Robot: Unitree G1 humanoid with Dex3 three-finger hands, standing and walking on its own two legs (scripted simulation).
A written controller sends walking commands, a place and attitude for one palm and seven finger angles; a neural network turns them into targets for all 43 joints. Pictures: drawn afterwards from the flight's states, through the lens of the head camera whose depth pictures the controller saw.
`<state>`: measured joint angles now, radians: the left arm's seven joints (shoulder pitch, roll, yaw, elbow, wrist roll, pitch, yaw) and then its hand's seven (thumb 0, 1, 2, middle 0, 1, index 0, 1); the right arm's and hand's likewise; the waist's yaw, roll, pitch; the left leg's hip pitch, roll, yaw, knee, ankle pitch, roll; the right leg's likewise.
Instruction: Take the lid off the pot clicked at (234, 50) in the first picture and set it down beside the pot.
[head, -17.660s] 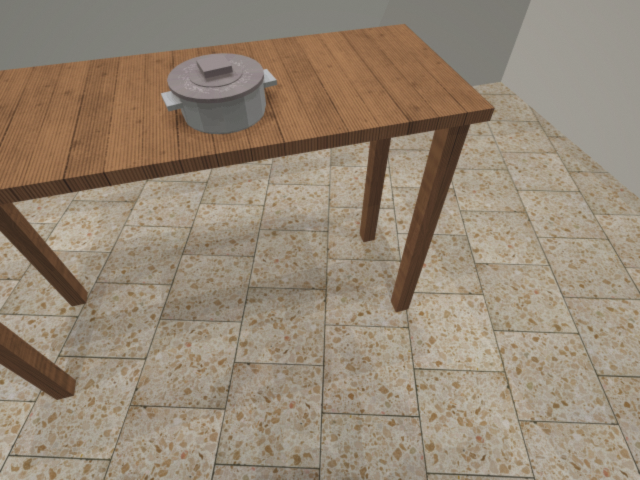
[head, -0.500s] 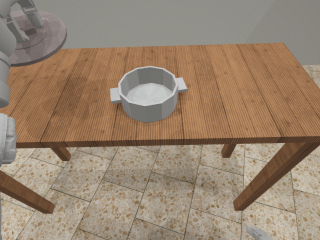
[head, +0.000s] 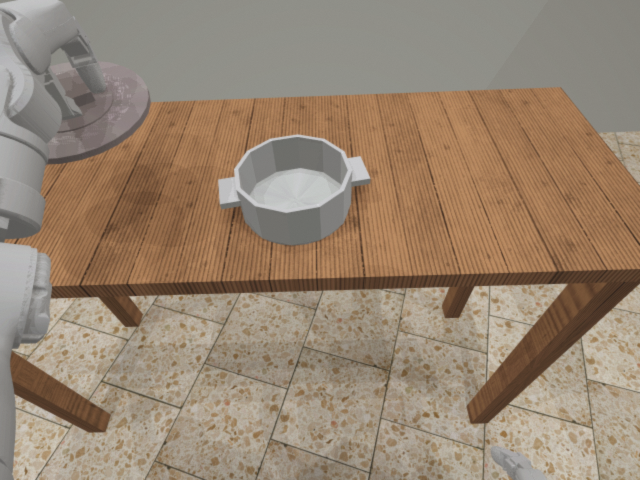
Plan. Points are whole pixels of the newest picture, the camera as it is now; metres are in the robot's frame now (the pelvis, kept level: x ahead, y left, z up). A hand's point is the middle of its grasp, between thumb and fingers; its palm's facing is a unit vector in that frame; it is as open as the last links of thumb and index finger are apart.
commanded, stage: lower the lid onto the table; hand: left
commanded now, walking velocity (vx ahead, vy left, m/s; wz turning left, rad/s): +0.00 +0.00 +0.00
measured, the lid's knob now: (61, 92) +0.48 +0.29 +0.26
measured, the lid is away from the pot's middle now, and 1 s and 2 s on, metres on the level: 0.25 0.25 0.24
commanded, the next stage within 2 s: none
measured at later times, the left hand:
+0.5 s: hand (81, 119) +0.45 +0.26 +0.24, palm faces -0.23 -0.10 -0.97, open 7.4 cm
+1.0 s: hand (90, 147) +0.45 +0.27 +0.20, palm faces -0.30 -0.10 -0.95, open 7.3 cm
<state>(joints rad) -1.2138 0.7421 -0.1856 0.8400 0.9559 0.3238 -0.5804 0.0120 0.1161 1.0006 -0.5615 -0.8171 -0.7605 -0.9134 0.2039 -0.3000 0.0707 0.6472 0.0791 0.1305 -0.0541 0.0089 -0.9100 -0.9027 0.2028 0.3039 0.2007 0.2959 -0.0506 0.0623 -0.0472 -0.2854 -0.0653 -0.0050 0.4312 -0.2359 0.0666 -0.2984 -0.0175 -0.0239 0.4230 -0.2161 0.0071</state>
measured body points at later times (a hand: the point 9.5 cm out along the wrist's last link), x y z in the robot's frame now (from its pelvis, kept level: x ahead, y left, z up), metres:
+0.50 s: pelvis +0.00 +0.00 +0.00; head +0.02 -0.02 +0.45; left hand +0.46 +0.27 +0.29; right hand +0.12 -0.25 -0.12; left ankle -0.02 +0.08 -0.74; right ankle +0.00 -0.13 -0.74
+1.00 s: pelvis +0.00 +0.00 +0.00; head +0.03 +0.00 +0.45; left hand +0.46 +0.27 +0.25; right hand +0.10 -0.26 -0.12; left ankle -0.02 +0.08 -0.74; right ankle +0.00 -0.13 -0.74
